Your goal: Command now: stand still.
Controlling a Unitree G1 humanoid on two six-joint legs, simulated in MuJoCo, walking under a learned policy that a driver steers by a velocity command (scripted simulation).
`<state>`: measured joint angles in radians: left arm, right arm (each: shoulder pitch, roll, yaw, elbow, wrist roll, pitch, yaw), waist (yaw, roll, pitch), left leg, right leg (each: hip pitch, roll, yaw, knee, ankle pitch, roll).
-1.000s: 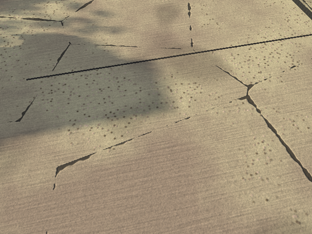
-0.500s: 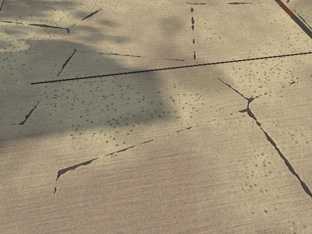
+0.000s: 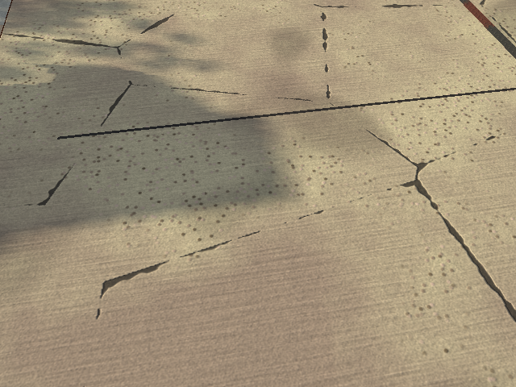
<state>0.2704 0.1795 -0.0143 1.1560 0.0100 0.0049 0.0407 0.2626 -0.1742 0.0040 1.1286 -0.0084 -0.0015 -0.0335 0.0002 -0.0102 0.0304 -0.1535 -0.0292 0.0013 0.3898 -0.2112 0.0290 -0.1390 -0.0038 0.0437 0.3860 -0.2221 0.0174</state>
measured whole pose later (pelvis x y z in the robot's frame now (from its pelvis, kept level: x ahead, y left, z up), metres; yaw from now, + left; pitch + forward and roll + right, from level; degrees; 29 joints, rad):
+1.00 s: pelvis +0.06 -0.03 -0.01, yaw +0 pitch +0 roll +0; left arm 0.33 0.11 0.00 1.12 0.01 -0.04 0.06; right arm 0.29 -0.15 0.00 1.12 0.00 -0.01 -0.05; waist 0.00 0.02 0.04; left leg -0.10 0.01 -0.02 0.44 -0.33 -0.01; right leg -0.09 0.05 -0.02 0.42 -0.31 -0.04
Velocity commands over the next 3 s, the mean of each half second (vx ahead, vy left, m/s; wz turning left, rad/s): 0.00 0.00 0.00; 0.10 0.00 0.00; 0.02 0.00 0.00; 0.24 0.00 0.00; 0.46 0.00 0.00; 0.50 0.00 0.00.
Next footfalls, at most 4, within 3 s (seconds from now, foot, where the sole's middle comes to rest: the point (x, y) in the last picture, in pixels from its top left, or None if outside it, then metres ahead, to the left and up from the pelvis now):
2.30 right None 0.44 -0.05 -0.78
2.86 left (229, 306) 0.75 0.11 -0.78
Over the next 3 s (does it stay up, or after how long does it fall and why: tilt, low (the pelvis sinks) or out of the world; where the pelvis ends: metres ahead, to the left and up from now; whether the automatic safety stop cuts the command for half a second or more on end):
stays up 0.66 0.05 -0.01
